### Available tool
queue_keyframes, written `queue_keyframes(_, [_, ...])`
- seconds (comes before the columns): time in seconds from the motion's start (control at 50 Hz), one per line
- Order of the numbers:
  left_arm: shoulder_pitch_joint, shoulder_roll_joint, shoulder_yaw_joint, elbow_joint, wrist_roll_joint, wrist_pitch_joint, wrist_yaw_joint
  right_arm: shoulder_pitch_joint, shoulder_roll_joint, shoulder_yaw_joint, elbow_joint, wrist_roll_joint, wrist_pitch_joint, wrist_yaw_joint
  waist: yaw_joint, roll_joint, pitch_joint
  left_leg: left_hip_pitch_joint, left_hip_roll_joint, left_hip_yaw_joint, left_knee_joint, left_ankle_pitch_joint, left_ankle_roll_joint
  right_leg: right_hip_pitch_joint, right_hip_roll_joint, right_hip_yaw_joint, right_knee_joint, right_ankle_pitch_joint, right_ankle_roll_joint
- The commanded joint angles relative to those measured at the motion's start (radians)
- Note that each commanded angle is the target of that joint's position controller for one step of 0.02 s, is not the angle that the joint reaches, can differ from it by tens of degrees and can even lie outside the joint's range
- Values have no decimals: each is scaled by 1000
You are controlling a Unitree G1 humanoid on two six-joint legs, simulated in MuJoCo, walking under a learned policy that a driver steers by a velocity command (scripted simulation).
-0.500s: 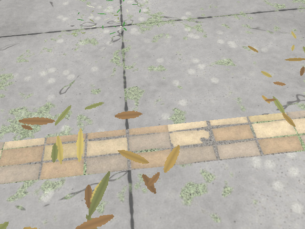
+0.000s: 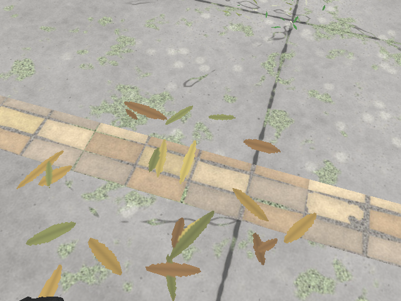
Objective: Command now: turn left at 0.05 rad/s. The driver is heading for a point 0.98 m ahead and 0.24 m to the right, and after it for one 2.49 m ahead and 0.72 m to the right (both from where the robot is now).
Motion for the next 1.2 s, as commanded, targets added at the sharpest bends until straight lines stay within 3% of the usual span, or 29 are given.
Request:
queue_keyframes(0.02, [57,-11,-24,-16,-7,2,-10,-36,-54,3,-43,-26,-25,-9,-5,138,-238,129,225,-64,-77,514,169,168,-30,-13,-193,88,7])
queue_keyframes(0.1, [18,108,6,-61,-27,16,-14,-34,-157,-23,-15,-30,-16,-5,-44,187,-123,84,298,-108,-101,278,188,125,-7,-49,-199,20,-16])
queue_keyframes(0.18, [13,83,-1,-88,-42,4,-32,39,-176,-35,15,14,-41,0,-79,208,-51,163,397,-280,-252,-507,162,-42,-42,-53,-172,-90,-104])
queue_keyframes(0.24, [100,50,-6,-59,-51,-20,-44,-16,-156,-37,18,25,-73,9,-17,149,-32,184,391,-204,-255,-438,117,18,-65,-63,-263,-98,-173])
queue_keyframes(0.28, [289,33,2,27,-50,-30,-41,-125,-128,-32,0,25,-76,18,89,84,-61,37,303,-29,-132,-410,68,295,3,-173,-412,33,-195])
queue_keyframes(0.3, [443,66,24,97,-39,-34,-36,-166,-84,-22,-16,12,-81,18,145,-20,-77,-74,218,84,87,-320,34,472,63,-184,-454,22,-210])
queue_keyframes(0.32, [613,168,58,127,-27,-47,-28,-225,-7,0,-56,1,-92,19,204,-282,-75,-355,110,191,600,-235,-38,651,-110,200,-592,-159,-312])
queue_keyframes(0.34, [531,222,40,62,52,-43,-48,-211,29,26,-107,-94,-87,39,152,-426,-65,-716,-67,61,765,-390,-55,736,-238,796,-862,-291,-389])
queue_keyframes(0.36, [433,195,43,17,52,-35,-45,-217,-13,22,-99,-100,-99,52,126,-230,-20,-810,34,-35,861,-307,-55,744,-294,801,-892,-328,-427])
queue_keyframes(0.4, [412,145,31,20,29,-40,-36,-189,-84,9,-53,-70,-113,71,87,5,-5,-700,109,-37,759,-117,-62,649,-216,565,-830,-203,-379])
queue_keyframes(0.46, [428,106,12,48,2,-65,-25,-167,-73,19,-35,-68,-80,85,63,-33,8,-550,98,4,609,-13,-100,557,-110,413,-884,-6,-333])
queue_keyframes(0.54, [460,89,7,98,-3,-78,-20,-236,-29,49,-49,-49,-68,87,76,-54,22,-487,56,82,359,100,-102,555,-43,258,-893,294,-315])
queue_keyframes(0.62, [485,90,-6,150,0,-99,-22,-328,-33,58,-78,-35,-68,82,107,-110,53,-345,47,156,151,185,-4,600,-96,160,-964,577,-267])
queue_keyframes(0.66, [475,112,-8,172,9,-105,-16,-224,-48,51,-43,-42,-74,64,52,-118,-6,-184,-35,198,127,149,51,655,-102,76,-813,1143,-222])
queue_keyframes(0.7, [428,144,1,179,29,-93,3,128,-97,29,74,-36,-86,44,-113,-129,-171,132,-95,180,102,155,83,642,-99,18,-437,1384,-178])
queue_keyframes(0.72, [358,146,-8,144,12,-79,19,258,-174,-15,79,73,-108,36,-218,-81,-284,383,12,42,80,375,93,502,-102,33,-190,1347,-143])
queue_keyframes(0.74, [285,31,-36,85,65,-79,17,395,-208,-6,148,60,-113,32,-190,208,-352,607,146,-240,90,436,104,249,75,22,203,389,-99])
queue_keyframes(0.76, [466,-27,-58,73,10,-103,0,325,-231,-12,130,-4,-137,46,-36,433,-475,801,379,-847,-91,448,320,-53,222,144,528,-142,-50])
queue_keyframes(0.78, [407,74,-50,60,4,-124,-8,180,-187,-22,67,-5,-133,43,-53,202,-408,688,339,-822,-121,380,316,-65,148,212,540,-88,-66])
queue_keyframes(0.8, [280,114,-42,32,-14,-135,-13,127,-137,-14,50,4,-128,42,-50,60,-264,517,300,-637,-129,400,305,-77,107,195,493,-49,-67])
queue_keyframes(0.82, [205,103,-45,4,-2,-142,-10,86,-138,-14,41,12,-129,50,-13,-61,-184,361,245,-548,-160,459,284,-60,76,166,429,-37,-74])
queue_keyframes(0.84, [160,107,-39,-15,11,-140,-6,72,-126,-10,34,16,-131,50,3,-89,-127,256,209,-472,-181,562,283,-60,58,151,370,-20,-65])
queue_keyframes(0.9, [151,72,-46,-75,33,-115,-3,82,-110,-4,34,21,-123,30,50,-1,-88,72,139,-350,-196,737,270,-6,37,127,159,12,-26])
queue_keyframes(0.98, [21,19,-63,-131,25,-86,12,90,-193,-35,34,34,-63,-10,24,55,-161,-77,23,-282,-117,747,153,164,147,50,-249,233,15])
queue_keyframes(1.06, [-87,35,-55,-170,-13,-64,5,108,-163,-32,23,44,-28,-22,-18,109,-196,-26,44,-441,-111,135,114,199,139,129,-425,357,31])
queue_keyframes(1.14, [-55,94,-16,-154,-28,-104,1,121,-113,-22,10,35,-43,-6,-15,141,-123,17,85,-563,-9,-275,127,277,74,163,-570,227,-46])
queue_keyframes(1.16, [33,112,-2,-136,-21,-114,6,144,-66,-4,10,30,-48,4,16,103,-177,-69,49,-513,124,-364,108,465,1,196,-591,154,-98])
queue_keyframes(1.18, [145,172,-13,-119,82,-94,17,159,-91,-10,-7,-33,-53,33,45,-59,-207,-307,-94,-347,338,-476,39,671,-158,462,-658,-276,-167])
queue_keyframes(1.2, [225,236,18,-87,95,-85,15,189,-83,-6,-34,-31,-55,39,49,-303,-256,-468,-151,-162,573,-461,20,752,-325,880,-843,-652,-261])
